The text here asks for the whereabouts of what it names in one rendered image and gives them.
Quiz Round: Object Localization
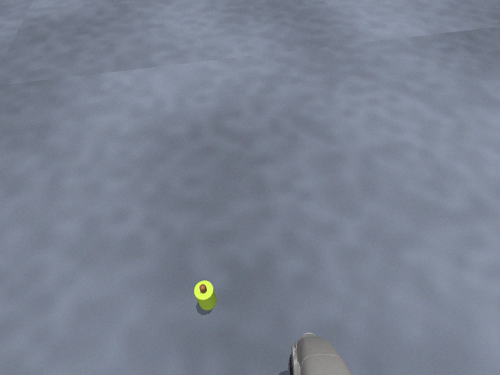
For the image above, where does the bottle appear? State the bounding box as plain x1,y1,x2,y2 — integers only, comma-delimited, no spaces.
194,280,216,310

